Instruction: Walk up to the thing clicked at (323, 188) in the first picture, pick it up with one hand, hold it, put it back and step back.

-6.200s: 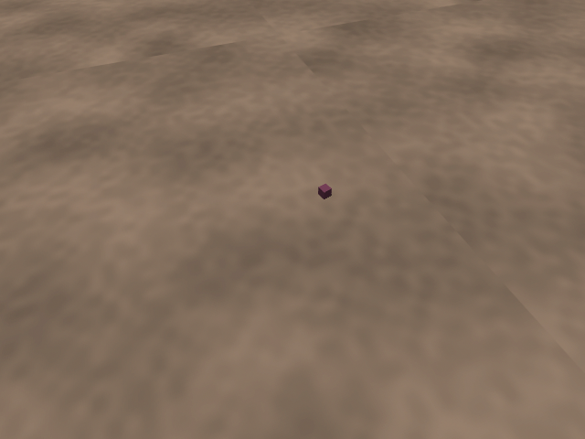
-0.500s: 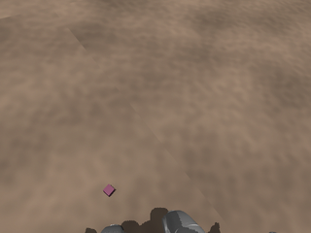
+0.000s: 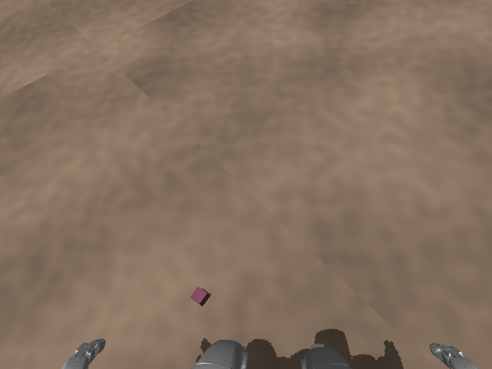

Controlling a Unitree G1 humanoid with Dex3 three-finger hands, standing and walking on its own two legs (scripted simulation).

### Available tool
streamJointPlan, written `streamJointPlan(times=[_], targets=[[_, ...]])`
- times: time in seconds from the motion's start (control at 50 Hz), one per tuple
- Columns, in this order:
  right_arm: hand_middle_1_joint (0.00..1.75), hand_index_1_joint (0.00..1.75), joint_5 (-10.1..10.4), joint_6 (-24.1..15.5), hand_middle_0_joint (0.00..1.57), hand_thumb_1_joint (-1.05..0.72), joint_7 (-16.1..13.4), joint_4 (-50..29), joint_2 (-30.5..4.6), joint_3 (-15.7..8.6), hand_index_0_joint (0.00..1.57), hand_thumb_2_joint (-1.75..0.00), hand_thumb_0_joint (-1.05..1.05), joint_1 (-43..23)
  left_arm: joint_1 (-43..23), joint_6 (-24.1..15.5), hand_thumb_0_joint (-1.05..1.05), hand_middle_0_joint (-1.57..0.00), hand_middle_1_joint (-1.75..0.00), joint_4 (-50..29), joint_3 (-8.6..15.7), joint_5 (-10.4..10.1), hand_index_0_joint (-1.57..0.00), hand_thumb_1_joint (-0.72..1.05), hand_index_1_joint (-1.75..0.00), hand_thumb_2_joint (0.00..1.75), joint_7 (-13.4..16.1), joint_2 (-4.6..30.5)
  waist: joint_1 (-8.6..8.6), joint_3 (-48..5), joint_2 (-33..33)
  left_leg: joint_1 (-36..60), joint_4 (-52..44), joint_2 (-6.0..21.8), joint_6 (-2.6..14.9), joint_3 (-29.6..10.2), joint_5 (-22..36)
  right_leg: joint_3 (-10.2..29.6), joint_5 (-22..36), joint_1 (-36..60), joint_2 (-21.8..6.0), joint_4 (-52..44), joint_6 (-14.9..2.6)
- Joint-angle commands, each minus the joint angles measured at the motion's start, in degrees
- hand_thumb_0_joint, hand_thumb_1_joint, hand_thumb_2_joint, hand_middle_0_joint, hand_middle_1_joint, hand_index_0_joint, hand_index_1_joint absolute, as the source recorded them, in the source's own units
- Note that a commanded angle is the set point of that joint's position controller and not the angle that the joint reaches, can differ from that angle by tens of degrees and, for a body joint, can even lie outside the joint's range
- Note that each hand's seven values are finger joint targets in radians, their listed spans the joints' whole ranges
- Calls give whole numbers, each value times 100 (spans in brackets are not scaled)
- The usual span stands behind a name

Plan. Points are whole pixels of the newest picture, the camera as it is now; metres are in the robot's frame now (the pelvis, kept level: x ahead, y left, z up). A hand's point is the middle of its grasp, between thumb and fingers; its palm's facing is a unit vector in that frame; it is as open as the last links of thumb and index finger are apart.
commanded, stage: walk up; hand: left
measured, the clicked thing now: (200, 296) +0.40 +0.27 -0.73
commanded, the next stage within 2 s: none
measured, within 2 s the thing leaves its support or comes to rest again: neither
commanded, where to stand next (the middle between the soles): +0.04 +0.02 m, yaw +2 degrees
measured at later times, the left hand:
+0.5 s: hand out of the picture +0.02 +0.33 -0.16, palm faces +0.02 -0.94 -0.34, open 7.4 cm
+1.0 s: hand out of the picture +0.11 +0.31 -0.13, palm faces +0.01 -0.89 -0.45, open 7.4 cm
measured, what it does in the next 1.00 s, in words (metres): steps on the spot: left foot, then right foot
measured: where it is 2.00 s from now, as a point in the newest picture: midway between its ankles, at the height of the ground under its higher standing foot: outside the picture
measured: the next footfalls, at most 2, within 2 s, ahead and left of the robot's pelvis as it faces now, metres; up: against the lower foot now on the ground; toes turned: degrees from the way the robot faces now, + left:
left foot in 0.22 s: +0.06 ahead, +0.17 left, +0.00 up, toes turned +4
right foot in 0.68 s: +0.09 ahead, -0.13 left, +0.00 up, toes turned +0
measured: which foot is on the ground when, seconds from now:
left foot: up 0.00-0.20, down 0.22-0.72, up 0.74-0.96, down 0.98-1.00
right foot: down 0.00-0.26, up 0.28-0.66, down 0.68-1.00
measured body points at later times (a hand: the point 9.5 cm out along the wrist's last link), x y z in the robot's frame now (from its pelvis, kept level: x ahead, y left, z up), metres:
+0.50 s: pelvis +0.00 +0.04 +0.01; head +0.01 +0.09 +0.46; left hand +0.02 +0.38 -0.13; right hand +0.09 -0.27 -0.07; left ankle +0.02 +0.16 -0.72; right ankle +0.01 -0.12 -0.66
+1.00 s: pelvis -0.01 +0.03 -0.01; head +0.02 +0.01 +0.44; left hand +0.11 +0.35 -0.10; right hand +0.06 -0.27 -0.15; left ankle -0.02 +0.16 -0.72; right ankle +0.05 -0.13 -0.72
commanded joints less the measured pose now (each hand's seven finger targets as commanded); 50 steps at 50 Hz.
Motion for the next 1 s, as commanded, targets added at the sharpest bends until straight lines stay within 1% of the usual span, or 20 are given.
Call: streamJointPlan(times=[0.0,0.1,0.14,0.18,0.2,0.24,0.28,0.36,0.46,0.56,0.64,0.66,0.68,0.7,0.72,0.8,0.88,0.94,0.96,0.98], targets=[[30,30,-209,-242,20,-90,236,-476,-1361,-448,20,-90,0,158,1133,-435,0,-20,-30,-283,723,41,-20,90,-30,90,108,1906,518,-1720,-1549,-1605,-942,469,34,-171,209,2623,-2248,3383,-1610,-1888,-1408],[30,30,-290,-421,20,-90,444,-454,-1174,-406,20,-90,0,134,1017,-476,0,-20,-30,-328,767,86,-20,90,-30,90,-46,2133,414,-437,-1825,-422,-2591,601,153,450,-558,1900,-1669,1394,-1656,-2222,-1412],[30,30,-244,-440,20,-90,544,-271,-1075,-450,20,-90,0,775,522,-477,0,-20,-30,-408,735,106,-20,90,-30,90,-102,2175,-21,-551,-1881,972,-3117,527,301,869,-251,1199,-1618,258,-1344,-2257,-1136],[30,30,-177,-467,20,-90,441,174,-894,-470,20,-90,0,1631,-179,-381,0,-20,-30,-513,545,71,-20,90,-30,90,-106,1718,-554,-695,-1325,2539,-3965,282,250,1236,1304,488,-1669,-887,-836,-1424,-716],[30,30,-193,-493,20,-90,335,281,-932,-480,20,-90,0,1752,-197,-283,0,-20,-30,-517,385,23,-20,90,-30,90,-83,1297,-608,-703,-641,2935,-4223,283,144,954,1542,125,-1556,-1274,-495,-491,-519],[30,30,-264,-588,20,-90,154,-161,-1579,-460,20,-90,0,884,140,-148,0,-20,-30,-470,227,-132,-20,90,-30,90,-34,1028,-228,-425,404,1307,-5841,2443,773,-2421,-697,335,-1130,-1113,165,1066,-146],[30,30,-211,-569,20,-90,105,-328,-1707,-448,20,-90,0,1,460,-84,0,-20,-30,-101,388,-180,-20,90,-30,90,-28,1652,10,75,163,-105,-5928,2600,1470,-2193,-1316,554,-1242,-94,-112,1701,-145],[30,30,-136,-750,20,-90,-96,-46,-1830,-549,20,-90,0,956,750,118,0,-20,-30,122,532,15,-20,90,-30,90,-148,1785,-112,-282,6,1588,-5279,2294,1010,-1409,895,845,-741,-1077,10,2085,-61],[30,30,-112,-866,20,-90,-221,-92,-1731,-626,20,-90,0,1252,914,177,0,-20,-30,34,574,96,-20,90,-30,90,-340,1768,-159,-748,176,2456,-5090,2223,1114,-925,962,826,-419,-1309,-85,1964,3],[30,30,-272,-711,20,-90,83,-439,-1484,-486,20,-90,0,501,903,-188,0,-20,-30,192,398,-99,-20,90,-30,90,-322,1498,-134,-360,1332,1144,-5185,1787,1258,-9,302,-190,-709,-83,-144,418,75],[30,30,-155,-300,20,-90,197,-551,-1015,-285,20,-90,0,239,1388,-429,0,-20,-30,605,384,-126,-20,90,-30,90,-5,1430,155,-590,796,749,-3316,1266,862,734,2570,-697,783,1298,282,-1421,132],[30,30,-58,-266,20,-90,188,-555,-754,-211,20,-90,0,337,1322,-464,0,-20,-30,572,427,-86,-20,90,-30,90,68,1673,178,-756,36,610,-2592,1066,580,878,2341,-206,1537,1457,-58,-1483,50],[30,30,30,-258,20,-90,159,-636,-593,-164,20,-90,0,460,1153,-481,0,-20,-30,415,512,-13,-20,90,-30,90,107,2099,90,-906,-984,24,-1873,730,294,910,1439,1296,2642,1599,-1031,-1486,-347],[30,30,52,-202,20,-90,84,-568,-588,-158,20,-90,0,542,857,-472,0,-20,-30,254,479,-16,-20,90,-30,90,121,2213,23,-882,-1150,-21,-1560,479,209,376,-684,2413,2960,1128,-2032,-1784,-979],[30,30,45,-127,20,-90,15,-463,-960,-309,20,-90,0,508,643,-440,0,-20,-30,186,474,-29,-20,90,-30,90,125,2377,69,-955,-1376,531,-981,610,209,110,-1044,2581,2794,525,-2247,-1709,-1562],[30,30,100,-119,20,-90,24,-47,-1081,-379,20,-90,0,911,164,-396,0,-20,-30,112,401,-52,-20,90,-30,90,181,1909,-162,-1151,-1590,305,-876,539,147,98,-271,1103,2397,854,-1369,-1168,-1117],[30,30,-18,-222,20,-90,117,81,-1046,-333,20,-90,0,833,274,-362,0,-20,-30,70,411,85,-20,90,-30,90,125,1813,143,-1381,-2038,305,-2406,576,61,742,-220,1071,-75,1261,-1134,-1367,-1140],[30,30,-128,-386,20,-90,163,384,-996,-348,20,-90,0,1196,-76,-261,0,-20,-30,26,371,17,-20,90,-30,90,7,1799,-175,-1171,-1866,1543,-4296,409,157,1058,492,841,-789,284,-1081,-906,-969],[30,30,-238,-430,20,-90,142,433,-1105,-389,20,-90,0,1259,43,-234,0,-20,-30,63,297,-36,-20,90,-30,90,17,1527,-241,-1131,-1167,2072,-4698,458,219,613,590,607,-838,-232,-844,-149,-653],[30,30,-363,-468,20,-90,128,321,-1418,-453,20,-90,0,1143,108,-231,0,-20,-30,0,193,-101,-20,90,-30,90,47,1152,-203,-952,50,2145,-5369,1459,575,-1225,78,144,-839,-1002,-345,972,-319]])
